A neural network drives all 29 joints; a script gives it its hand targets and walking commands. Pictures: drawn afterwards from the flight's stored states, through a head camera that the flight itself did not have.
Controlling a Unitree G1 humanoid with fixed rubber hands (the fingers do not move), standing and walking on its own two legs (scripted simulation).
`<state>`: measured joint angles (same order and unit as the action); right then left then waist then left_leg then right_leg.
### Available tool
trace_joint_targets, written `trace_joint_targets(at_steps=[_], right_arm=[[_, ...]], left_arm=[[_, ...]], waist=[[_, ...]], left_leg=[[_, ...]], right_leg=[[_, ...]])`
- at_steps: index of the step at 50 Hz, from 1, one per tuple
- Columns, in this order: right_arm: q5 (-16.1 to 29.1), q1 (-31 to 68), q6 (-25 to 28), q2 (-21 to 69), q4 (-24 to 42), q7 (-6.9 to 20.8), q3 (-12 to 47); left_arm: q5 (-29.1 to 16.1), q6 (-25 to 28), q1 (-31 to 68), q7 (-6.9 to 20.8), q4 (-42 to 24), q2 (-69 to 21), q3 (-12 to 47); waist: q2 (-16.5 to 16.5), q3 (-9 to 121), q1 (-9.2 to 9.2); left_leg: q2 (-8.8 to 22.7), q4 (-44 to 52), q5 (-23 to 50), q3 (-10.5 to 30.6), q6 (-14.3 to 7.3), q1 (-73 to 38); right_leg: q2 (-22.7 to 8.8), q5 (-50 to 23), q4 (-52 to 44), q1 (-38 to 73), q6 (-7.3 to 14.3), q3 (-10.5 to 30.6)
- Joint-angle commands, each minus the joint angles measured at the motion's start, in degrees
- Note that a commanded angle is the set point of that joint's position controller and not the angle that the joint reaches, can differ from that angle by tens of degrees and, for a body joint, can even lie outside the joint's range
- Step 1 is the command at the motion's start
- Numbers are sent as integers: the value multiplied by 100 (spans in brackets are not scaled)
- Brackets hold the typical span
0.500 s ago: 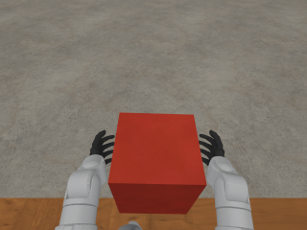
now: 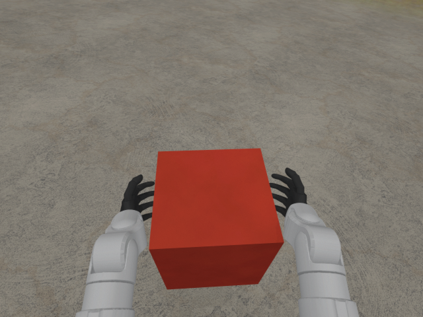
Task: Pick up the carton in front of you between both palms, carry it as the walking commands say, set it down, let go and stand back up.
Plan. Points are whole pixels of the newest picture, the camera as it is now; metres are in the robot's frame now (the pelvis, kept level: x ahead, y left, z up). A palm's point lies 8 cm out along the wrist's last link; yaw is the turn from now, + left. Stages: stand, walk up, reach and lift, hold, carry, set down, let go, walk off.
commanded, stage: carry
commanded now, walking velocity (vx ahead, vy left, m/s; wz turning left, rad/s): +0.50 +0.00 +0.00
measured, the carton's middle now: (211, 222) +0.34 +0.02 -0.01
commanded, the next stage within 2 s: none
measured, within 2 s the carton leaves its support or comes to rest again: neither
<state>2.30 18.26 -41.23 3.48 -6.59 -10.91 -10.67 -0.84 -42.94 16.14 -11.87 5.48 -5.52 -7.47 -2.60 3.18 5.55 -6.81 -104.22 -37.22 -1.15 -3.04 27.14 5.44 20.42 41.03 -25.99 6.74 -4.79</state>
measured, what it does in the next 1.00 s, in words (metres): goes down: left foot 0.17 m lower, then right foot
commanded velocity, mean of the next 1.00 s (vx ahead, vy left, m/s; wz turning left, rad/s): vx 0.50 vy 0.00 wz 0.00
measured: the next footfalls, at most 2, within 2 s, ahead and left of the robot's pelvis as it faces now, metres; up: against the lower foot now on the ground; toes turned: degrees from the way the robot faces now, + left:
left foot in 0.34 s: +0.44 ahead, +0.14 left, -0.17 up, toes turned +4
right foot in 0.70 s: +0.76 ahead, +0.00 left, -0.17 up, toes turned +0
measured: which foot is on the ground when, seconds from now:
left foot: up 0.00-0.32, down 0.34-0.72, up 0.74-1.00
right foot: down 0.00-0.36, up 0.38-0.68, down 0.70-1.00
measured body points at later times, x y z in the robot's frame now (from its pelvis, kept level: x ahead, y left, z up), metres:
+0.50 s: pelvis +0.39 +0.08 -0.15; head +0.43 +0.08 +0.29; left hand +0.72 +0.22 -0.14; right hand +0.71 -0.09 -0.12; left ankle +0.40 +0.13 -0.87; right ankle +0.32 -0.06 -0.72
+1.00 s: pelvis +0.74 +0.09 -0.12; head +0.75 +0.09 +0.33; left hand +1.01 +0.28 -0.07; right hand +1.06 -0.02 -0.06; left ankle +0.78 +0.22 -0.85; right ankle +0.72 +0.00 -0.87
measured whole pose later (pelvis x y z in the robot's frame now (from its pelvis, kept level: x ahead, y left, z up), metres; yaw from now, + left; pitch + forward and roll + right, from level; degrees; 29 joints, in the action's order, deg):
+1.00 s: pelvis +0.74 +0.09 -0.12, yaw +6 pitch +6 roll +2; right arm -1.7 9.5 -50.8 7.7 8.7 -7.8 -8.7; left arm -0.4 -53.0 8.6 -9.6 -8.2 -7.1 -7.3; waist -2.2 5.7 2.3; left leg 0.7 -30.9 -14.1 -5.8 0.5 26.6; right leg -1.9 12.0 19.5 -13.3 2.0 -5.2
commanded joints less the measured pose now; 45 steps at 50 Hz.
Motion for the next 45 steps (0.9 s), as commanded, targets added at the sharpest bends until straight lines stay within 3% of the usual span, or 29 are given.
trace_joint_targets(at_steps=[1, 2, 3, 5, 6, 8, 9, 10, 12, 15, 16, 17, 18, 19, 20, 22, 23, 24, 26, 31, 33, 34, 35, 36, 37, 38, 40, 42, 45], right_arm=[[40, 1368, -177, 3351, 43, -106, 2104], [-35, 1345, -151, 3337, 92, -69, 1942], [58, 1562, -107, 3504, 208, -41, 2049], [45, 2546, -27, 3984, 394, 62, 2107], [9, 2515, 17, 4199, 258, 107, 2207], [180, 2883, 154, 4524, 472, 198, 2514], [277, 2965, 188, 4493, 387, 213, 2695], [217, 2706, 207, 4424, 338, 185, 2715], [220, 2788, 202, 4211, 658, 139, 2825], [316, 2837, 150, 3976, 1001, 118, 3007], [253, 2573, 62, 3852, 804, 104, 2989], [372, 2470, 54, 3725, 884, 123, 2957], [418, 2065, 12, 3745, 525, 106, 2839], [496, 2087, -27, 3764, 640, 55, 2936], [584, 2103, -29, 3649, 846, 20, 3058], [986, 2115, -38, 4186, 1106, 29, 3368], [1197, 2473, 24, 4435, 1315, 104, 3577], [1272, 2277, 4, 4465, 1163, 196, 3680], [1356, 2462, 53, 4508, 1305, 320, 3865], [1564, 2877, 133, 4677, 1645, 536, 4111], [1401, 2413, 74, 4377, 1562, 470, 3979], [1272, 2410, 41, 4275, 1737, 416, 3950], [1256, 2370, -9, 4132, 1750, 386, 3932], [1137, 2430, -125, 4060, 1911, 324, 3930], [950, 2078, -282, 3905, 1568, 248, 3812], [895, 1733, -351, 3829, 1540, 213, 3625], [769, 1631, -459, 3990, 1544, 178, 3376], [560, 1682, -563, 4075, 1545, 186, 3260], [304, 1229, -762, 4307, 1322, 237, 3259]], left_arm=[[-1280, -90, 2815, 130, -846, -3623, 3389], [-1484, -93, 3147, 171, -970, -3873, 3565], [-1521, -122, 3216, 246, -913, -4079, 3636], [-1775, -106, 3919, 490, -763, -4824, 3825], [-1820, -50, 3994, 561, -743, -4846, 3791], [-1848, 59, 3826, 639, -590, -5044, 3835], [-1673, 98, 3680, 586, -414, -4928, 3699], [-1543, 163, 3409, 553, -443, -4751, 3589], [-1371, 200, 2964, 525, -225, -4695, 3470], [-1205, 196, 2660, 382, -320, -4522, 3282], [-1066, 168, 2602, 321, -352, -4408, 3211], [-914, 150, 2603, 282, -481, -4213, 3168], [-977, 79, 2528, 219, -403, -4173, 3165], [-899, 36, 2337, 145, -402, -3962, 3038], [-806, 6, 2193, 77, -371, -3840, 2922], [-771, 127, 2212, 55, -1001, -3922, 2719], [-771, 157, 2305, 78, -882, -4233, 2761], [-707, 237, 2604, 69, -1042, -4008, 2576], [-538, 278, 2415, 124, -1030, -4028, 2748], [-677, 409, 2796, 257, -1540, -4109, 3086], [-704, 391, 2528, 243, -1634, -3769, 3128], [-696, 369, 2416, 243, -1714, -3740, 3156], [-701, 317, 2286, 227, -1766, -3625, 3146], [-674, 237, 2062, 207, -1647, -3465, 3087], [-613, 127, 1917, 151, -1432, -3282, 2903], [-606, -16, 1639, 134, -1372, -3281, 2945], [-938, -176, 2121, 225, -1932, -3631, 3344], [-1011, -314, 2215, 334, -1853, -3849, 3480], [-1168, -582, 2391, 527, -2105, -4056, 3668]], waist=[[673, 1799, 45], [589, 2125, 132], [879, 1820, -14], [617, 1605, 52], [538, 1709, 105], [296, 1448, 248], [676, 1169, 307], [248, 1287, 255], [-402, 1235, 37], [-227, 1036, -21], [-156, 1440, -628], [561, 1796, -956], [1336, 2345, -871], [1366, 2543, -1122], [1141, 2676, -1247], [649, 2911, -1271], [719, 2677, -1087], [525, 2388, -1096], [806, 2437, -1040], [1220, 2204, -849], [1091, 2552, -713], [806, 2827, -541], [390, 3138, -389], [-1056, 3512, -563], [-1414, 3433, -365], [-1079, 3332, -250], [-242, 2770, -370], [49, 2554, -479], [-59, 2250, -428]], left_leg=[[663, 971, 240, 731, 82, 3171], [608, 1362, 204, 1052, 180, 3197], [862, 2496, 711, 1135, 198, 2889], [896, 3122, 1501, 861, 160, 2022], [984, 3168, 2813, 785, 150, 2155], [995, 4805, 4306, 631, 58, 2341], [835, 6140, 5343, 323, 101, 1505], [670, 6585, 5718, -34, 80, 281], [749, 7145, 5821, -52, -5, -301], [469, 8553, 5851, -817, -106, -967], [708, 8538, 5357, -544, -245, -2013], [1401, 7805, 6162, 126, -484, -3166], [2241, 6450, 8759, 1374, -844, -5075], [2768, 6602, 8564, 2595, -1149, -5365], [2696, 6961, 6821, 2750, -1231, -5299], [2526, 6944, 5269, 3294, -1400, -5042], [2364, 7016, 5660, 2905, -1264, -4328], [2214, 7143, 5868, 2738, -1317, -3959], [2196, 7266, 5910, 2589, -1370, -3777], [1306, 7578, 6905, 647, -670, -2533], [1223, 6772, 7673, 77, -471, -2639], [1184, 6299, 7400, -209, -329, -2204], [1107, 5319, 6014, -182, -129, -1372], [580, 4185, 1745, -190, 91, -153], [168, 2841, 674, -124, 230, 781], [263, 2356, 774, 185, 202, 1357], [726, 3016, 1285, 284, 129, 1680], [925, 4205, 1505, 170, 224, 1092], [805, 6003, 1227, -221, 293, 427]], right_leg=[[-2068, -2054, -495, 3623, 1240, 3664], [-2442, -1945, -298, 3535, 1650, 4620], [-2660, -2104, -490, 2543, 1684, 4599], [-2344, -1715, -537, 1325, 1611, 4149], [-2072, -1773, -86, 1610, 1360, 3506], [-1332, -455, 248, 1499, 793, 2735], [-942, 283, 479, 907, 573, 2056], [-763, 629, 315, 381, 460, 1606], [-854, 319, 686, 495, 502, 1305], [-682, -1247, 2039, 1217, 281, 747], [-813, -1963, 3240, 1074, 85, 665], [-561, 309, 4930, -64, -184, 430], [-133, 2143, 5813, -2209, -398, 484], [-134, 1602, 6226, -3058, -357, 712], [-323, 1275, 5984, -3188, -415, 591], [-612, 1018, 5249, -3735, -432, 900], [-667, 753, 4820, -3442, -485, 757], [-688, 808, 4181, -3319, -534, 608], [-793, 702, 3564, -3266, -599, 685], [-393, -1417, 28, -797, -440, -140], [-97, -2291, -1121, 592, -377, -544], [-95, -2780, -1422, 1719, -276, -554], [-688, -2770, -1480, 3043, -54, 129], [-2339, -4315, -990, 4339, 432, 2293], [-2720, -4013, -1575, 4588, 951, 3696], [-2671, -3388, -1687, 4723, 1220, 3867], [-2540, -2778, -2026, 4098, 773, 3186], [-2380, -2899, -2332, 3378, 519, 2580], [-2172, -3534, -2440, 2920, 364, 1646]])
